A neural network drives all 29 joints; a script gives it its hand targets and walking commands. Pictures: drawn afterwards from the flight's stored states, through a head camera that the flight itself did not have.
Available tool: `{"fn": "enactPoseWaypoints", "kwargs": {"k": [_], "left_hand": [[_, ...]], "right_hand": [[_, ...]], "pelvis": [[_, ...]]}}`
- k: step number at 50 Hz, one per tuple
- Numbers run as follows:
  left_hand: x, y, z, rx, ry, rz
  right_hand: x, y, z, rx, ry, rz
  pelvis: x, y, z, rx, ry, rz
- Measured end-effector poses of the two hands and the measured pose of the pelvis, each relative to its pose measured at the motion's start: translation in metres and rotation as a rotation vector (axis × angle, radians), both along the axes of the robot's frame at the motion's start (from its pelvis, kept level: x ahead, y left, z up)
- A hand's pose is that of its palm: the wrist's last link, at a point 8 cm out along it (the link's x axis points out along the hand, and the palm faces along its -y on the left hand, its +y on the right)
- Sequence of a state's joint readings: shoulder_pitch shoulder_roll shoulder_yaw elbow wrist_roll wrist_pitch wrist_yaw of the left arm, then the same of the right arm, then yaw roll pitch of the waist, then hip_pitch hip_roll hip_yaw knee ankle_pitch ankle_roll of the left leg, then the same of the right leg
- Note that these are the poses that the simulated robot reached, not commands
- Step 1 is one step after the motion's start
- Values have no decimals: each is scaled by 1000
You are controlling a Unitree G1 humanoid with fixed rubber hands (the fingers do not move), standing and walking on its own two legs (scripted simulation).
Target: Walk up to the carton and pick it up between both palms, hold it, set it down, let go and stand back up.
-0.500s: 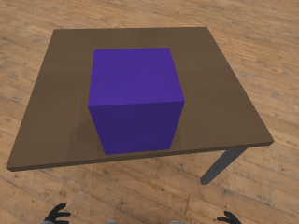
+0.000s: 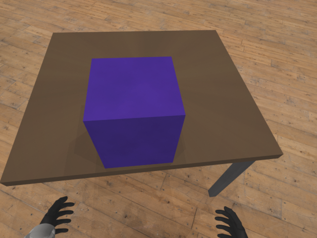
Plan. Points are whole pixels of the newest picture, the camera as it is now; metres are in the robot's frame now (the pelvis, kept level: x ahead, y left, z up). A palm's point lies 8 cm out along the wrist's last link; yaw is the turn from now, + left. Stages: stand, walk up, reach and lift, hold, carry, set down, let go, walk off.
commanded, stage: reach and lift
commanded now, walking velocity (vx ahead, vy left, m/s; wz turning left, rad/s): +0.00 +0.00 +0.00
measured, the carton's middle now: (136, 115) +0.45 +0.07 +0.02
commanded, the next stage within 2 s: none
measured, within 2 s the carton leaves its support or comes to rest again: neither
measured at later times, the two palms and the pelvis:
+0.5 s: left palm (44, 237) +0.15 +0.26 -0.06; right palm (237, 234) +0.16 -0.19 -0.05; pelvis +0.00 +0.02 +0.02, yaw -1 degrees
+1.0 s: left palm (48, 207) +0.21 +0.26 -0.03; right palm (232, 207) +0.21 -0.18 -0.02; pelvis +0.03 +0.02 +0.02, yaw -1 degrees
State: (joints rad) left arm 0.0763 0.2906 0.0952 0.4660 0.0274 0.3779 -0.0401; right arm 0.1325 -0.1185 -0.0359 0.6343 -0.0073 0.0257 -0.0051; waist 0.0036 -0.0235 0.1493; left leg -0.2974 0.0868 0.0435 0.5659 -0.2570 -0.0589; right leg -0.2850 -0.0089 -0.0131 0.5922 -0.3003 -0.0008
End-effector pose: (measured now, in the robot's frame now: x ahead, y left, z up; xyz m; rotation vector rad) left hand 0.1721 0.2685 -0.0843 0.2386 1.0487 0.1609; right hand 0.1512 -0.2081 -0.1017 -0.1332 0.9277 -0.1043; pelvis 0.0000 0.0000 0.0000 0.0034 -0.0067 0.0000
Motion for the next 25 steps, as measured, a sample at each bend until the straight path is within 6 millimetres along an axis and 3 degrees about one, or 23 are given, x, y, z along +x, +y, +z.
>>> {"fn": "enactPoseWaypoints", "kwargs": {"k": [4, 7, 13, 19, 25], "left_hand": [[26, -2, 16, -16, -118, -36], [31, -5, 27, -38, -169, -48], [7, -6, 27, -74, -177, -9], [-22, -6, 16, -82, -161, 33], [-20, -9, 26, -61, -268, 33]], "right_hand": [[8, 11, 9, 13, -100, -19], [8, 15, 18, 18, -153, -25], [1, 13, 29, -5, -175, 4], [1, 11, 44, -29, -206, 18], [7, 23, 51, 13, -242, 30]], "pelvis": [[3, 6, 3, -5, -4, -13], [9, 12, 7, -5, -27, -23], [18, 23, 14, -7, -81, -28], [12, 26, 15, -3, -105, -16], [5, 25, 16, -2, -98, -13]]}}
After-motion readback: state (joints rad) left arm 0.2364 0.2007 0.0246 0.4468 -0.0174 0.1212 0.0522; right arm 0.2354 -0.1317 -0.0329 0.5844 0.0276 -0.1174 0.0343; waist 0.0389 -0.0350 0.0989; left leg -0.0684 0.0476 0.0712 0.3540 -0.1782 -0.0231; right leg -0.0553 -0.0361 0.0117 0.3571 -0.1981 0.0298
